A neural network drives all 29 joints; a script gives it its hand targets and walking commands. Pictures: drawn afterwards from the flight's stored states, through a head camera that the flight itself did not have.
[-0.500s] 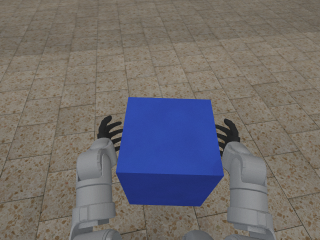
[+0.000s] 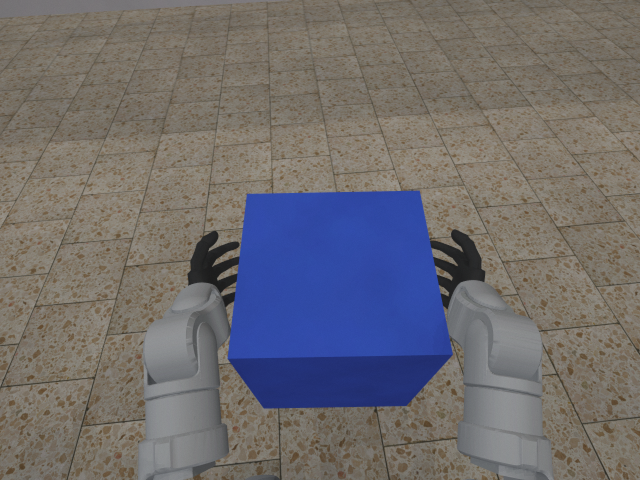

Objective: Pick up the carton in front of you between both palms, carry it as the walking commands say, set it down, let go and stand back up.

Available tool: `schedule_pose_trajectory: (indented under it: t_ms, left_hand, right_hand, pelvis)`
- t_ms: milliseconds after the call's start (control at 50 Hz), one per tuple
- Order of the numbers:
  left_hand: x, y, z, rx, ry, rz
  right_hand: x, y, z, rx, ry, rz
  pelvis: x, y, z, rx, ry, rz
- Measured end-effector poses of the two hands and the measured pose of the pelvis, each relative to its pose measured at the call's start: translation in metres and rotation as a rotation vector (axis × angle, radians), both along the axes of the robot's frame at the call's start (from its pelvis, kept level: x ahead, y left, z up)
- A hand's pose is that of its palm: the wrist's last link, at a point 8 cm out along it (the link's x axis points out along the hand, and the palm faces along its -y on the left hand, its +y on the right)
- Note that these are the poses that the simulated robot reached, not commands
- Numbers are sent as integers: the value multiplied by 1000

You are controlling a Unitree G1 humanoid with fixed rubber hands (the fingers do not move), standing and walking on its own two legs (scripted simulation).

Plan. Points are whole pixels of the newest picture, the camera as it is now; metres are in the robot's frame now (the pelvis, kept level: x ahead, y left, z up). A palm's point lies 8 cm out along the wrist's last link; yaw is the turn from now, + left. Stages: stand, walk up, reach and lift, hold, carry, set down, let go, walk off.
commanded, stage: carry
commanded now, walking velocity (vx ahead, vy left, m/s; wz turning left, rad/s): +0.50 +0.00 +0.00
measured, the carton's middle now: (334, 310) +0.33 +0.01 +0.01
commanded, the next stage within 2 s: none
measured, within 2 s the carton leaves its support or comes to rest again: neither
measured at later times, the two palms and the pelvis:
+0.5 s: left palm (219, 171) +0.54 +0.19 +0.07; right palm (412, 179) +0.52 -0.11 +0.08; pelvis +0.32 +0.05 +0.00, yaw -3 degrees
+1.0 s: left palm (272, 72) +0.84 +0.13 +0.08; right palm (418, 73) +0.85 -0.17 +0.07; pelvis +0.62 -0.02 +0.00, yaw +0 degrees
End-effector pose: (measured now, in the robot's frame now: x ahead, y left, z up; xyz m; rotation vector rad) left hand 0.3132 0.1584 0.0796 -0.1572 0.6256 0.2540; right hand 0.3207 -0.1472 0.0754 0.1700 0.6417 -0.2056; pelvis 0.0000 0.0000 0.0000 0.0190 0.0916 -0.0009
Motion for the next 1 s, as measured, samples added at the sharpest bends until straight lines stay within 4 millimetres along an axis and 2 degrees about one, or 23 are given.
schedule_pose_trajectory:
  t_ms: [100,200,260,300,340,420,520,620,700,760,840,920,1000]
  left_hand:
    - [39,1,12,18,-15,-36]
    - [89,7,20,45,-45,-82]
    - [122,16,13,39,-48,-103]
    - [145,24,3,30,-49,-114]
    - [164,30,-9,11,-14,-118]
    - [194,32,-14,9,78,-150]
    - [241,30,-5,8,77,-173]
    - [298,26,9,11,17,-158]
    - [350,15,15,18,-26,-140]
    - [395,3,11,32,-39,-128]
    - [457,-17,-4,62,-20,-117]
    - [495,-24,-10,54,67,-93]
    - [530,-25,0,52,76,-65]
  right_hand:
    - [40,4,9,-16,-17,34]
    - [82,11,17,-42,-51,39]
    - [110,21,15,-54,-54,42]
    - [130,29,8,-67,-53,36]
    - [147,35,0,-85,-17,34]
    - [167,38,-7,-74,76,0]
    - [208,36,5,-72,76,-29]
    - [270,32,19,-74,16,-11]
    - [327,21,23,-72,-29,7]
    - [374,8,15,-62,-44,13]
    - [440,-12,-8,-38,-26,19]
    - [487,-19,-13,-28,59,56]
    - [530,-20,-4,-24,67,77]
  pelvis:
    - [59,3,9,11,-1,-3]
    - [129,16,5,5,-7,-4]
    - [176,27,-4,-4,-16,-10]
    - [208,36,-16,-8,-30,-25]
    - [234,43,-18,7,-31,-37]
    - [274,51,-6,-15,-34,-55]
    - [326,54,6,-34,-33,-53]
    - [384,46,9,-38,-31,-46]
    - [437,32,2,-29,-36,-43]
    - [482,18,-8,-19,-41,-37]
    - [538,-2,-25,-37,-47,-20]
    - [577,-15,-11,-16,-35,0]
    - [620,-20,3,-2,-27,-2]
